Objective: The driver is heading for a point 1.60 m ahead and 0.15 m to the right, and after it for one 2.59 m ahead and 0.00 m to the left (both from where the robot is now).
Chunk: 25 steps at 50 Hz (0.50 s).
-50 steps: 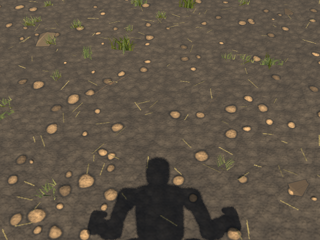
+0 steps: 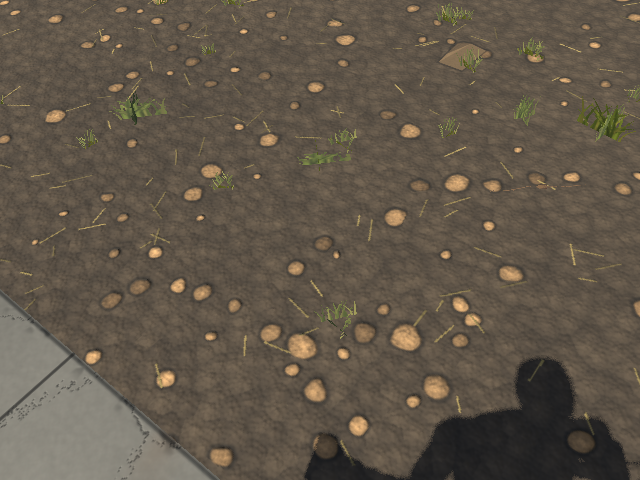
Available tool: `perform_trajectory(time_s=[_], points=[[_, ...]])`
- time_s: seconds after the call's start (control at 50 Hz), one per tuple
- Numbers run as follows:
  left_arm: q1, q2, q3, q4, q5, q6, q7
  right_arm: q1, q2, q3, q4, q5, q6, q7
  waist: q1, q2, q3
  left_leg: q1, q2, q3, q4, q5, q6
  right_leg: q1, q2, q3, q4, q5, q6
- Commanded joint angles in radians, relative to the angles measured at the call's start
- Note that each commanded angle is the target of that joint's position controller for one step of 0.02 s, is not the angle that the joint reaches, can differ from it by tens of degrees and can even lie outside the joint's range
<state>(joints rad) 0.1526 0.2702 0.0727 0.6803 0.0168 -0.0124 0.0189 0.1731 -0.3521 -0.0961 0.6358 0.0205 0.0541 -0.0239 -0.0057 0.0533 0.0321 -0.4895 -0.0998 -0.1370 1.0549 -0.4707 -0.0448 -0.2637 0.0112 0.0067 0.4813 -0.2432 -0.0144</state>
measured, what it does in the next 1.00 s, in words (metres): walks ahead: left foot, then right foot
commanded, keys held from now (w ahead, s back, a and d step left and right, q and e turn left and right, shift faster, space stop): w+q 0.16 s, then w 0.60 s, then w+e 0.24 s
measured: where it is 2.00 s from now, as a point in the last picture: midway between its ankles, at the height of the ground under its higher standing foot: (305, 285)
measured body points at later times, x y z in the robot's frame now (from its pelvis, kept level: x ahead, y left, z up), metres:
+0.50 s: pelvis +0.10 +0.09 +0.01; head +0.11 +0.12 +0.46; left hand +0.18 +0.38 -0.11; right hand +0.23 -0.16 -0.09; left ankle +0.04 +0.16 -0.74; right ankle +0.15 -0.06 -0.66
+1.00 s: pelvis +0.39 +0.11 +0.00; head +0.42 +0.11 +0.45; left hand +0.45 +0.40 -0.11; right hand +0.55 -0.14 -0.11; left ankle +0.34 +0.25 -0.66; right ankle +0.45 +0.04 -0.74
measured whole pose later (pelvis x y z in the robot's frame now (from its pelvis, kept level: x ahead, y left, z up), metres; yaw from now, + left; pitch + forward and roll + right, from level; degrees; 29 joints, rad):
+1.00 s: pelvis +0.39 +0.11 +0.00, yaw +7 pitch +1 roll -1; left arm 0.26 0.29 0.05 0.75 0.00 -0.07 -0.03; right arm 0.24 -0.30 -0.03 0.72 0.00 -0.10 0.00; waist 0.02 0.03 0.05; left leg -0.50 0.06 -0.06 1.14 -0.33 0.00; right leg -0.28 0.11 0.00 0.39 -0.13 -0.10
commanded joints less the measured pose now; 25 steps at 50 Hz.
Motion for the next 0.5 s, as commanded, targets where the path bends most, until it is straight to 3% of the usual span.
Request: perform_trajectory(time_s=[0.02, 0.08, 0.14, 0.2, 0.24, 0.28, 0.3, 0.32, 0.34, 0.36, 0.38, 0.4, 0.42, 0.44, 0.5], points=[[-0.022, 0.134, 0.029, -0.072, -0.017, -0.007, 0.023, 0.017, -0.087, -0.033, -0.059, 0.004, 0.000, 0.004, 0.011, -0.207, -0.045, -0.184, 0.081, 0.049, 0.136, 0.095, -0.036, 0.153, -0.246, 0.220, -0.236, -0.068, -0.163], [0.067, 0.160, 0.038, -0.056, -0.011, -0.009, 0.032, -0.073, -0.061, -0.018, -0.101, 0.007, -0.018, 0.018, 0.077, -0.226, -0.040, -0.235, 0.113, 0.091, 0.010, 0.113, -0.041, 0.241, -0.272, 0.214, -0.285, -0.194, -0.171], [0.088, 0.193, 0.050, -0.048, -0.019, -0.021, 0.024, -0.088, -0.036, -0.005, -0.115, -0.002, -0.034, 0.032, 0.085, -0.214, -0.042, -0.186, 0.147, 0.116, -0.124, 0.113, -0.025, 0.245, -0.305, 0.174, -0.303, -0.196, -0.172], [0.078, 0.212, 0.056, -0.037, -0.032, -0.032, 0.004, -0.065, -0.010, 0.010, -0.107, -0.003, -0.047, 0.046, 0.065, -0.210, -0.015, -0.014, 0.149, 0.160, -0.279, 0.102, 0.017, 0.118, -0.294, 0.095, -0.319, -0.168, -0.166], [0.085, 0.216, 0.056, -0.021, -0.042, -0.039, -0.015, -0.030, -0.014, 0.011, -0.089, 0.000, -0.057, 0.052, 0.047, -0.210, -0.004, 0.096, 0.134, 0.183, -0.377, 0.111, 0.047, 0.066, -0.294, 0.070, -0.307, -0.149, -0.169], [0.065, 0.206, 0.049, -0.006, -0.057, -0.038, -0.030, 0.065, -0.010, 0.009, -0.044, 0.001, -0.064, 0.053, -0.017, -0.170, -0.011, 0.284, 0.102, 0.221, -0.540, 0.224, 0.081, -0.016, -0.283, 0.029, -0.232, -0.162, -0.151], [0.079, 0.171, 0.035, 0.004, -0.053, -0.039, -0.035, 0.148, -0.031, -0.002, -0.008, 0.004, -0.064, 0.048, -0.052, -0.130, -0.035, 0.432, 0.071, 0.232, -0.572, 0.216, 0.097, -0.091, -0.256, -0.007, -0.144, -0.148, -0.128], [0.074, 0.108, 0.010, 0.006, -0.033, -0.045, -0.042, 0.262, -0.074, -0.021, 0.019, 0.007, -0.066, 0.040, -0.108, -0.037, -0.087, 0.600, 0.129, 0.126, -0.612, 0.199, 0.121, -0.181, -0.193, -0.091, 0.076, -0.102, -0.073], [0.034, 0.023, -0.020, -0.059, 0.006, -0.057, -0.047, 0.334, -0.198, -0.036, 0.007, -0.012, -0.072, 0.024, -0.105, 0.264, -0.133, 0.746, 0.403, -0.330, -0.731, 0.131, 0.229, -0.456, -0.076, -0.152, 0.503, -0.331, 0.024], [0.012, 0.118, 0.005, -0.081, -0.037, -0.075, -0.041, 0.311, -0.220, -0.041, -0.013, -0.010, -0.094, 0.035, -0.116, 0.197, -0.122, 0.668, 0.505, -0.579, -0.837, -0.069, 0.377, -0.608, -0.036, -0.012, 0.684, -0.352, 0.024], [-0.013, 0.175, 0.020, -0.081, -0.064, -0.083, -0.041, 0.269, -0.145, -0.018, -0.013, -0.006, -0.112, 0.042, -0.103, 0.128, -0.032, 0.629, 0.473, -0.496, -0.855, -0.137, 0.365, -0.670, -0.091, 0.028, 0.731, -0.265, 0.003], [-0.007, 0.177, 0.021, -0.068, -0.061, -0.088, -0.043, 0.233, -0.094, -0.001, -0.010, -0.009, -0.123, 0.045, -0.080, 0.115, 0.018, 0.580, 0.425, -0.392, -0.860, -0.098, 0.330, -0.668, -0.121, 0.030, 0.707, -0.153, -0.012], [0.002, 0.164, 0.020, -0.049, -0.042, -0.090, -0.041, 0.188, -0.074, 0.009, -0.014, -0.015, -0.125, 0.045, -0.056, 0.076, 0.030, 0.536, 0.383, -0.314, -0.865, 0.003, 0.298, -0.633, -0.138, 0.034, 0.669, -0.074, -0.013], [0.013, 0.163, 0.022, -0.043, -0.029, -0.089, -0.045, 0.157, -0.062, 0.015, -0.017, -0.019, -0.125, 0.043, -0.033, 0.071, 0.042, 0.494, 0.353, -0.241, -0.878, 0.129, 0.278, -0.592, -0.149, 0.037, 0.623, -0.012, -0.005], [0.021, 0.123, 0.011, -0.022, -0.022, -0.078, -0.052, 0.160, -0.062, 0.018, -0.001, -0.023, -0.134, 0.030, -0.014, 0.036, 0.020, 0.472, 0.317, -0.104, -0.901, 0.435, 0.268, -0.542, -0.137, 0.014, 0.537, 0.129, 0.028]])
Next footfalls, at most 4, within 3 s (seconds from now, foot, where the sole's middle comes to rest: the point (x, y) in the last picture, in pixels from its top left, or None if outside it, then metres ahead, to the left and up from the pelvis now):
0.32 left None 0.08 0.17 -0.78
0.82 right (332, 473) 0.49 0.05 -0.78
1.28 left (218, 375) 0.71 0.30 -0.78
1.80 right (355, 291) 0.93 -0.02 -0.78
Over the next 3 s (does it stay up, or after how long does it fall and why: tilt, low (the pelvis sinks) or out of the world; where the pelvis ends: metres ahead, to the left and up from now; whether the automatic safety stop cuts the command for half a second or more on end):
stays up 1.35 -0.23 0.01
